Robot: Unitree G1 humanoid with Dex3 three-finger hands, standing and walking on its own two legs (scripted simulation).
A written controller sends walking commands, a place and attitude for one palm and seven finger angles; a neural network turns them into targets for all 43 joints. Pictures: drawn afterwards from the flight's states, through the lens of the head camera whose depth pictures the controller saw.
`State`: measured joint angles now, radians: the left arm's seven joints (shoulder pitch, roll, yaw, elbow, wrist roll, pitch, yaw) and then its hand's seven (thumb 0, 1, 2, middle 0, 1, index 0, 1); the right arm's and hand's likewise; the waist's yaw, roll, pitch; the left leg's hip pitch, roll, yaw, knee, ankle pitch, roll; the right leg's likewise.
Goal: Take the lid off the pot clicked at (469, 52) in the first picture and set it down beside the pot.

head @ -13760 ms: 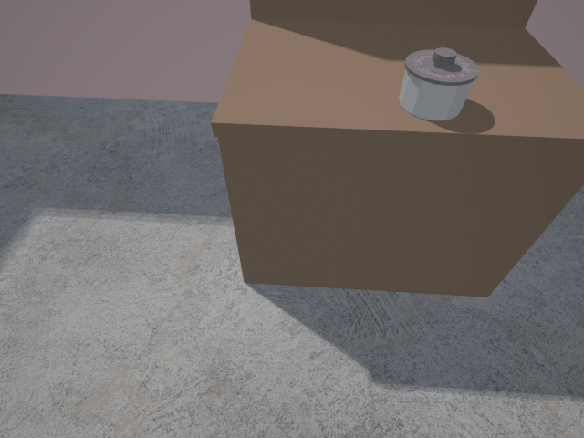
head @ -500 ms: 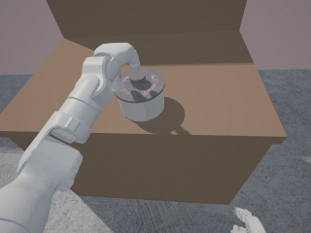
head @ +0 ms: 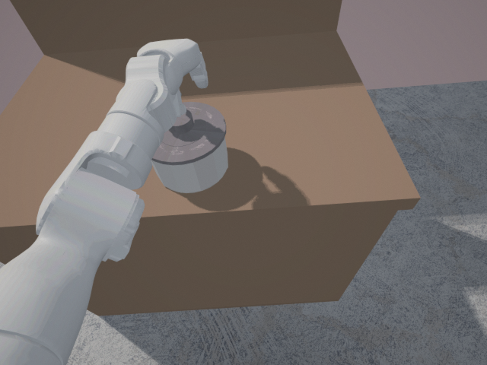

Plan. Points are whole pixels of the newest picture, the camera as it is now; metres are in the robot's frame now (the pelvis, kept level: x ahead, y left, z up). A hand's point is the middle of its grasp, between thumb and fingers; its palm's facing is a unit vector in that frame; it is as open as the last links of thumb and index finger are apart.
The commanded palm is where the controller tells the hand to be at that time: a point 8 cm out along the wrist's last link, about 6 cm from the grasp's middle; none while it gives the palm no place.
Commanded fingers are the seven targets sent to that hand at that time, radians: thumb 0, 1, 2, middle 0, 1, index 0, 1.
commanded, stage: move the open hand above the knob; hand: left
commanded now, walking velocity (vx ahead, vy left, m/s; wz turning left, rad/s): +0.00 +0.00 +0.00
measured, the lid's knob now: (179, 121) +0.52 +0.09 +0.12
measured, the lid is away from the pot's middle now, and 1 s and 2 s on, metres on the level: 0.00 0.00 0.00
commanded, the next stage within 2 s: lower the open fingers around the knob in 0.58 s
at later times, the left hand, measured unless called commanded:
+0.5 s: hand (169, 95) +0.49 +0.09 +0.19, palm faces -0.27 -0.01 -0.96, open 9.9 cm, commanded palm +0.49 +0.10 +0.25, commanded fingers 0.00 -0.34 1.60 -0.87 -0.08 -0.87 -0.08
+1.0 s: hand (175, 108) +0.49 +0.09 +0.17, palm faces -0.40 -0.07 -0.91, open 9.9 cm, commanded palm +0.49 +0.10 +0.23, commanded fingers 0.00 -0.34 1.60 -0.87 -0.08 -0.87 -0.08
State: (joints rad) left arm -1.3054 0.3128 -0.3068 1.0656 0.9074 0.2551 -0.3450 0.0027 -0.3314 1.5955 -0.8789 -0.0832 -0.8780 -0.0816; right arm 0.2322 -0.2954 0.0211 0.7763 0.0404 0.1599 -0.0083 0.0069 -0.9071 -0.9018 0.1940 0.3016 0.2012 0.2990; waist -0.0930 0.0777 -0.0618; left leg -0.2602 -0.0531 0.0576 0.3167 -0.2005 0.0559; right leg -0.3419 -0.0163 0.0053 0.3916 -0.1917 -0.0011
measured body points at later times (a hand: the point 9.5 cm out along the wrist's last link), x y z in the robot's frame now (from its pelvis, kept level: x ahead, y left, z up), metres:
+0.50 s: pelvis +0.00 +0.00 +0.00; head +0.04 -0.02 +0.45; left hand +0.50 +0.09 +0.25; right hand +0.10 -0.25 -0.14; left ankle -0.03 +0.08 -0.75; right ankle -0.01 -0.12 -0.75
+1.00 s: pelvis +0.00 +0.00 +0.00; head +0.05 -0.02 +0.45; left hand +0.51 +0.09 +0.22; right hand +0.05 -0.26 -0.15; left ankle -0.03 +0.08 -0.75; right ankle -0.01 -0.12 -0.75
